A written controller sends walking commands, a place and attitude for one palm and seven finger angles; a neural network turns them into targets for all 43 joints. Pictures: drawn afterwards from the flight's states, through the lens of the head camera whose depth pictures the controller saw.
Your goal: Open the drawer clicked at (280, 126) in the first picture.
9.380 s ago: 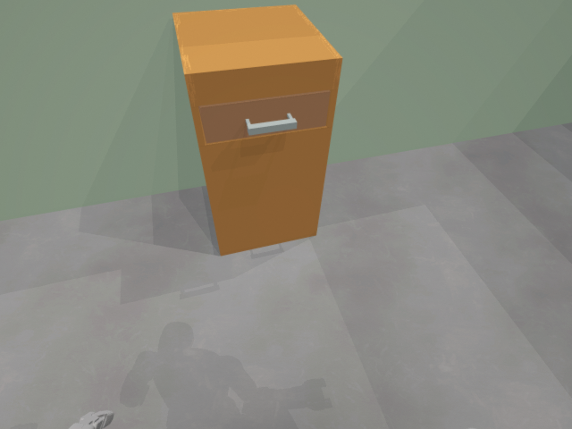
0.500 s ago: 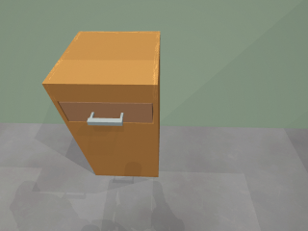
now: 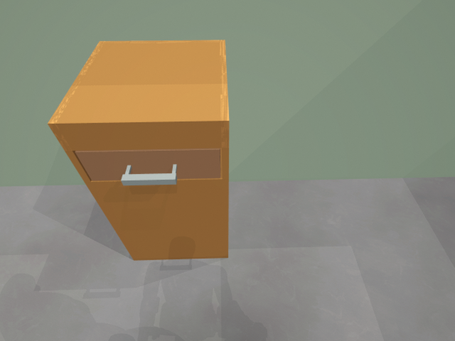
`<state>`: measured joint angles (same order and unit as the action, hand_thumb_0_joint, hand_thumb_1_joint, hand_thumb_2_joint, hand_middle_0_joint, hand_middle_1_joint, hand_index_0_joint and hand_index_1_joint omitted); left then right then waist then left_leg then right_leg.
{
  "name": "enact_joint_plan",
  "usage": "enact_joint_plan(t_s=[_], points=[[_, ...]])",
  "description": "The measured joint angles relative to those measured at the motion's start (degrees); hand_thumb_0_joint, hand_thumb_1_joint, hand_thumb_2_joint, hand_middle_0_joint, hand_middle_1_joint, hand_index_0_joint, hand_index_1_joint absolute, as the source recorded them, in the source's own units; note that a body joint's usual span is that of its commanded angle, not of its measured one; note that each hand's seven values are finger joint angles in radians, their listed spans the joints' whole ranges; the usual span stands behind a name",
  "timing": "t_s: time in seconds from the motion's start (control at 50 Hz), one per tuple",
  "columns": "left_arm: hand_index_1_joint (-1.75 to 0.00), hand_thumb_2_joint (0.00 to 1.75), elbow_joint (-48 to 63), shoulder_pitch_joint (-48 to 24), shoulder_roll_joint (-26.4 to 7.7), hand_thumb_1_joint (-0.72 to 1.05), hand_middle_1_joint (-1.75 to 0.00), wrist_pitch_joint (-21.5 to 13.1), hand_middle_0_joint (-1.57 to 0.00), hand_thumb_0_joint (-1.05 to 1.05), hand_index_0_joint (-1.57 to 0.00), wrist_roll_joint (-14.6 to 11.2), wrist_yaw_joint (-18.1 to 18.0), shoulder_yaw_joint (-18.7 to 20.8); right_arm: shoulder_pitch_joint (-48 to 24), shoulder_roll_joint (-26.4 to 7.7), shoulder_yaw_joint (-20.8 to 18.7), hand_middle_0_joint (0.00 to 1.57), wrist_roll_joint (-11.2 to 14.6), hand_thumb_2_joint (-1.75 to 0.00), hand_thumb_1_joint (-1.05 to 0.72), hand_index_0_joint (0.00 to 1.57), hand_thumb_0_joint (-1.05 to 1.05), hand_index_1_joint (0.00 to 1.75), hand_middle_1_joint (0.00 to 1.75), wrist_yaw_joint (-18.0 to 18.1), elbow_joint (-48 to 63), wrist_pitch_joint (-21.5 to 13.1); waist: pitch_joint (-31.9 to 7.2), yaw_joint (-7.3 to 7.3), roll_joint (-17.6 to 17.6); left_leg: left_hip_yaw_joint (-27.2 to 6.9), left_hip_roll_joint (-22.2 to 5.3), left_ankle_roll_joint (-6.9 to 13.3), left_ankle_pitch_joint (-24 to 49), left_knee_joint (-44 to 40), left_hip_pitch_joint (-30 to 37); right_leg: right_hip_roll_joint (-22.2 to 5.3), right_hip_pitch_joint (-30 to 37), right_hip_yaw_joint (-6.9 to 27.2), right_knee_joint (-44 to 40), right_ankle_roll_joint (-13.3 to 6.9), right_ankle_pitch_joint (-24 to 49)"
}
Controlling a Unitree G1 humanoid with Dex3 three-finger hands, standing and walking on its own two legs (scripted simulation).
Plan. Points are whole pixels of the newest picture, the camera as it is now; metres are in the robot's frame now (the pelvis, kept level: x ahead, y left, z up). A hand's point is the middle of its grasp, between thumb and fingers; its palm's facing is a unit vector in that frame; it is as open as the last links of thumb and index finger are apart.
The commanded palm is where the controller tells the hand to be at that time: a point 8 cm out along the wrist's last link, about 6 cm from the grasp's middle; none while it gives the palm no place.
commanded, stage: look again from close up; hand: left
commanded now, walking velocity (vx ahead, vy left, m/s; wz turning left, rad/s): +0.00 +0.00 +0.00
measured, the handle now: (150, 173) +0.55 +0.24 -0.11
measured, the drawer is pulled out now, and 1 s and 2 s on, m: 0.00 0.00 0.00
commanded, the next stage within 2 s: raise the hand with hooked fingers in 0.26 s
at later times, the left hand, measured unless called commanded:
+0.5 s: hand out of the picture +0.10 +0.25 -0.10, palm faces -0.08 -0.86 -0.51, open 7.3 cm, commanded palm +0.11 +0.26 -0.05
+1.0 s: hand (74, 313) +0.17 +0.27 -0.03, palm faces +0.12 -0.05 -0.99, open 9.8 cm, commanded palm +0.16 +0.25 +0.02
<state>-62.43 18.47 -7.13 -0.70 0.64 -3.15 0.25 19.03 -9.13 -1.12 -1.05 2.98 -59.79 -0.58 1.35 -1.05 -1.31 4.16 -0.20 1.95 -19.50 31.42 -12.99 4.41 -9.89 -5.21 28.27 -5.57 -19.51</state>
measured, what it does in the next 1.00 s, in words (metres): stands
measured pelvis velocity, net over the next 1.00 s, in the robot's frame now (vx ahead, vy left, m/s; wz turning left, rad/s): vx -0.02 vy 0.01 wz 0.07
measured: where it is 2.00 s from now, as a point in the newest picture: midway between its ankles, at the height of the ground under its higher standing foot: outside the picture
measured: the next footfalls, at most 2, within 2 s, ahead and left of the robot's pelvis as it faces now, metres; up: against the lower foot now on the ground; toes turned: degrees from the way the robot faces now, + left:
none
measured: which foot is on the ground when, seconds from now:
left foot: down 0.00-1.00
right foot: down 0.00-1.00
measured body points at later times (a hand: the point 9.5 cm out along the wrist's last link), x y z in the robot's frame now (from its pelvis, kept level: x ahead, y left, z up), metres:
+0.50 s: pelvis -0.01 +0.05 +0.00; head +0.01 +0.04 +0.45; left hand +0.10 +0.29 -0.07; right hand +0.02 -0.20 -0.14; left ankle -0.02 +0.10 -0.73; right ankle -0.03 -0.06 -0.72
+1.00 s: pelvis -0.02 +0.01 -0.04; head +0.01 -0.01 +0.40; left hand +0.16 +0.27 +0.02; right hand +0.28 -0.16 -0.10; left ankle -0.02 +0.09 -0.73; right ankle -0.01 -0.05 -0.73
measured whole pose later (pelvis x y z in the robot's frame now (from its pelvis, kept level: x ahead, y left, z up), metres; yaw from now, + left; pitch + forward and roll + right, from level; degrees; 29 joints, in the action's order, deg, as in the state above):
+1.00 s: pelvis -0.02 +0.01 -0.04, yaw +4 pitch +8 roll +0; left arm -2.9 17.3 -20.4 1.5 60.9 -28.5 -5.1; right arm -0.7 -13.0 0.4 -4.1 -1.5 -29.1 6.3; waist -6.9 7.4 -1.8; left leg 2.1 2.7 3.0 -25.8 52.9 -35.5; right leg 3.8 -35.2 -4.5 52.5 -6.1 -26.1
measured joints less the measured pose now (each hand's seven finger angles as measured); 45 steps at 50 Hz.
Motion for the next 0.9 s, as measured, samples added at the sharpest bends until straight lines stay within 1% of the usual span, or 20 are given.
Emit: enact_joint_plan(t_s=[0.06, 0.2, 0.36, 0.38, 0.4, 0.42, 0.46, 0.48, 0.5, 0.54, 0.56, 0.6, 0.62, 0.66, 0.68, 0.72, 0.76, 0.8, 0.86, 0.9], points=[[-0.30, 0.90, 0.5, -1.1, -0.8, 0.91, -0.30, -0.6, -0.20, 0.01, -0.20, -0.2, 0.4, -0.1, 0.5, 0.7, 1.2, 0.20, -0.3, -0.90, -0.92, 0.19, 0.01, 0.30, 0.30, -0.3, -1.1, 0.5, -0.6, 0.51, 0.3, 0.7, 0.6, 0.5, 1.3, -0.5, 0.9, -0.7, 0.5, 0.5, 0.1, 0.8, 1.2], [-0.30, 0.90, 1.2, -2.1, -1.7, 0.92, -0.30, -0.5, -0.20, 0.01, -0.20, -0.3, 0.6, -0.8, 1.1, 2.7, 3.1, 0.20, -0.5, -0.90, -0.92, 0.20, 0.01, 0.30, 0.30, -0.9, -2.5, 0.0, -1.4, 0.68, 0.5, 1.8, 2.1, 2.0, 2.4, -3.1, 2.3, -2.1, 0.8, 1.6, -0.3, 2.3, 1.4], [-0.30, 0.90, 0.3, -1.1, -0.9, 0.92, -0.30, 0.1, -0.20, 0.01, -0.20, -0.3, 0.8, -1.2, 1.1, 2.7, 3.4, 0.20, -0.3, -0.90, -0.92, 0.20, 0.01, 0.30, 0.30, -0.9, -3.7, -0.6, -0.4, 1.06, 0.9, 2.5, 3.5, 3.3, 3.4, -5.2, 2.8, -3.5, 0.3, 2.4, -0.4, 3.6, 1.5], [-0.30, 0.90, 0.2, -0.9, -0.6, 0.92, -0.30, -0.2, -0.20, 0.01, -0.20, -0.2, 0.4, -1.5, 0.9, 2.4, 3.4, 0.20, -0.1, -0.90, -0.91, 0.20, 0.01, 0.30, 0.30, -1.1, -3.4, -0.4, -0.3, 1.01, 0.6, 2.3, 3.3, 3.3, 3.2, -4.3, 1.9, -3.3, 0.1, 2.1, -0.6, 3.8, 1.7], [-0.30, 0.90, 8.2, 1.8, -1.1, 0.92, -0.30, 3.1, -0.20, 0.01, -0.20, 2.7, 0.0, -2.2, 1.6, 2.1, 3.5, 0.20, 0.7, -0.90, -0.91, 0.20, 0.01, 0.30, 0.30, -1.2, -0.9, -0.7, -0.3, 1.37, 0.7, 2.5, 3.1, 3.4, 2.9, -3.6, 0.9, -3.2, -1.0, 2.3, -0.1, 3.9, 1.7], [-0.30, 0.89, 18.1, 4.9, -2.4, 0.94, -0.30, 4.9, -0.20, 0.02, -0.20, 5.7, -1.2, -3.1, 2.5, 1.4, 3.7, 0.20, 0.8, -0.90, -0.92, 0.20, 0.02, 0.30, 0.30, -0.4, 1.2, -2.8, -0.1, 1.92, 1.2, 3.0, 3.4, 3.4, 2.9, -3.6, 0.5, -3.5, -2.3, 2.9, 1.4, 3.7, 1.5], [-0.31, 0.89, 33.9, 8.4, -5.3, 0.94, -0.31, 5.1, -0.21, 0.04, -0.21, 7.8, -5.1, -4.3, 3.8, -0.3, 2.7, 0.20, 1.7, -0.89, -0.93, 0.20, 0.04, 0.30, 0.30, 0.9, 3.6, -8.8, -1.1, 2.28, 1.8, 3.3, 4.7, 3.2, 3.6, -4.2, -0.5, -4.5, -5.7, 4.0, 6.6, 3.7, -0.5], [-0.31, 0.89, 39.9, 8.5, -6.3, 0.93, -0.32, 5.8, -0.21, 0.04, -0.21, 8.9, -7.0, -4.9, 3.8, -1.3, 2.0, 0.20, 2.3, -0.89, -0.94, 0.20, 0.04, 0.30, 0.30, 1.2, 5.1, -10.6, -1.6, 1.95, 1.7, 3.0, 5.5, 3.4, 4.0, -4.4, -1.1, -4.9, -7.3, 4.3, 8.8, 3.9, -1.3], [-0.32, 0.88, 45.0, 8.0, -7.2, 0.92, -0.32, 6.5, -0.21, 0.04, -0.21, 10.9, -8.5, -5.7, 3.4, -2.5, 1.4, 0.20, 2.5, -0.89, -0.94, 0.20, 0.04, 0.30, 0.30, 1.3, 6.7, -12.0, -2.1, 1.47, 1.3, 2.7, 6.2, 3.5, 4.3, -4.2, -1.9, -5.2, -8.8, 4.6, 10.3, 4.0, -1.6], [-0.34, 0.87, 53.0, 5.4, -8.7, 0.89, -0.34, 6.8, -0.21, 0.04, -0.21, 17.3, -11.4, -7.2, 1.6, -5.1, 0.6, 0.20, 1.8, -0.90, -0.93, 0.20, 0.04, 0.30, 0.30, 1.1, 10.3, -13.4, -3.4, 0.18, 0.3, 1.9, 7.3, 4.0, 4.0, -1.8, -4.8, -5.1, -11.8, 5.2, 10.8, 3.7, -1.2], [-0.35, 0.87, 55.7, 3.5, -9.2, 0.87, -0.35, 6.8, -0.21, 0.03, -0.21, 21.5, -12.7, -7.8, 0.3, -6.2, 0.3, 0.20, 1.3, -0.90, -0.93, 0.20, 0.03, 0.30, 0.30, 0.7, 12.4, -13.4, -4.0, -0.41, 0.1, 1.8, 7.7, 4.2, 3.4, 0.2, -6.7, -5.0, -13.2, 5.7, 10.8, 3.3, -0.5], [-0.37, 0.85, 58.0, -0.4, -8.5, 0.83, -0.37, 6.3, -0.21, 0.03, -0.21, 30.2, -15.2, -8.6, -3.2, -8.2, -0.5, 0.20, 0.0, -0.90, -0.93, 0.20, 0.03, 0.30, 0.30, -0.3, 16.2, -11.4, -5.1, -0.71, -1.7, 1.7, 7.1, 4.3, 1.7, 4.3, -9.7, -4.2, -15.6, 5.7, 13.1, 3.4, -0.5], [-0.38, 0.84, 58.4, -1.6, -7.7, 0.81, -0.38, 5.9, -0.21, 0.02, -0.21, 34.5, -16.5, -8.8, -5.2, -8.8, -0.8, 0.20, -0.5, -0.90, -0.92, 0.20, 0.03, 0.30, 0.30, -0.9, 18.1, -9.8, -5.8, -0.57, -2.3, 2.0, 6.4, 4.2, 0.9, 5.9, -10.9, -3.6, -16.5, 5.9, 13.8, 3.5, -0.7], [-0.40, 0.83, 58.6, -2.1, -6.3, 0.76, -0.41, 4.5, -0.21, 0.02, -0.21, 42.4, -18.5, -9.1, -8.6, -8.5, -1.2, 0.20, -0.8, -0.90, -0.92, 0.20, 0.03, 0.30, 0.30, -2.4, 21.8, -6.0, -7.4, 0.30, -2.2, 3.2, 5.1, 3.8, -0.3, 7.8, -12.7, -2.3, -18.6, 6.9, 15.1, 3.3, -1.1], [-0.42, 0.82, 58.5, -1.6, -5.6, 0.74, -0.42, 3.8, -0.21, 0.02, -0.21, 45.7, -19.1, -9.3, -10.0, -8.1, -1.3, 0.20, -0.8, -0.90, -0.92, 0.20, 0.03, 0.30, 0.30, -3.1, 23.7, -4.0, -8.1, 0.87, -1.5, 3.8, 4.7, 3.6, -0.7, 8.5, -13.5, -1.9, -19.5, 7.4, 15.8, 3.0, -1.3], [-0.44, 0.80, 58.3, 0.3, -4.7, 0.69, -0.45, 2.4, -0.21, 0.01, -0.21, 51.3, -19.9, -10.1, -12.1, -7.1, -1.2, 0.20, -0.7, -0.90, -0.92, 0.19, 0.02, 0.30, 0.30, -4.4, 27.3, -0.3, -8.6, 2.21, 0.5, 4.5, 4.1, 3.3, -1.3, 9.6, -14.6, -1.3, -21.0, 8.0, 17.1, 2.5, -1.7], [-0.47, 0.78, 58.0, 2.6, -4.7, 0.64, -0.48, 1.6, -0.22, 0.01, -0.22, 55.9, -20.9, -10.8, -13.6, -6.3, -0.9, 0.20, -0.8, -0.90, -0.92, 0.19, 0.02, 0.30, 0.30, -5.4, 30.3, 2.8, -8.2, 3.82, 2.5, 4.3, 3.7, 3.0, -1.9, 10.8, -15.5, -0.9, -21.8, 7.7, 18.2, 1.9, -2.2], [-0.50, 0.76, 57.8, 4.9, -5.7, 0.59, -0.51, 1.6, -0.23, 0.00, -0.23, 59.5, -22.3, -11.0, -14.9, -6.0, -0.7, 0.20, -1.3, -0.90, -0.91, 0.19, 0.02, 0.30, 0.30, -5.8, 32.6, 5.0, -7.6, 5.51, 3.7, 3.5, 3.2, 2.5, -2.5, 12.4, -16.6, -0.5, -22.5, 6.8, 19.0, 1.3, -2.7], [-0.55, 0.73, 57.9, 7.1, -8.9, 0.51, -0.55, 1.9, -0.24, 0.00, -0.24, 63.0, -24.9, -9.4, -16.5, -5.5, -0.3, 0.20, -2.2, -0.90, -0.91, 0.19, 0.02, 0.30, 0.30, -5.7, 34.0, 6.8, -8.1, 7.70, 3.7, 2.0, 2.6, 1.8, -3.9, 15.5, -19.1, -0.1, -24.0, 5.0, 20.6, 0.5, -3.8], [-0.58, 0.71, 58.1, 6.6, -11.3, 0.46, -0.58, 2.0, -0.25, 0.00, -0.25, 64.0, -26.3, -7.5, -17.7, -5.2, 0.2, 0.20, -2.8, -0.90, -0.91, 0.20, 0.01, 0.30, 0.30, -5.5, 33.5, 7.2, -8.6, 8.54, 3.0, 0.8, 2.5, 1.4, -4.9, 17.9, -20.9, -0.1, -25.1, 3.7, 22.1, 0.1, -4.8]])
